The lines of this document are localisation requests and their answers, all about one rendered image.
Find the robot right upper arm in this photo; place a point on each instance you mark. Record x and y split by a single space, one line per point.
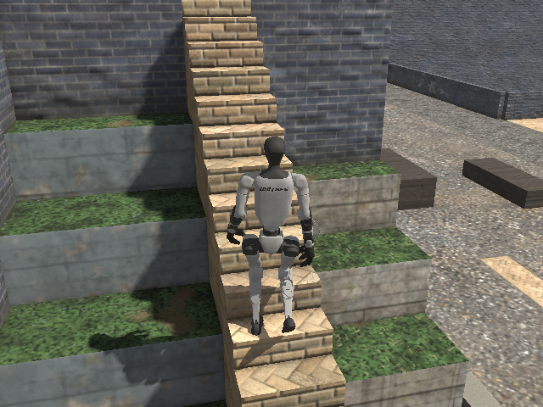
300 182

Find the robot left forearm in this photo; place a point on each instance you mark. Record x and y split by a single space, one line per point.
234 222

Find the robot left foot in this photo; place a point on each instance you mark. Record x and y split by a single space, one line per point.
256 328

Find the robot left upper arm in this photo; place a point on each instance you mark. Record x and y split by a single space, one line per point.
246 181

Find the left robot shin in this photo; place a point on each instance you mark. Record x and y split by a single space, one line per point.
255 296

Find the robot left hand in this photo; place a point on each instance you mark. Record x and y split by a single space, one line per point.
232 239

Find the robot right forearm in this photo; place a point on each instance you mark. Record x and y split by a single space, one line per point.
307 231

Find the robot right hand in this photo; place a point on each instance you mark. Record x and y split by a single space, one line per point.
309 254

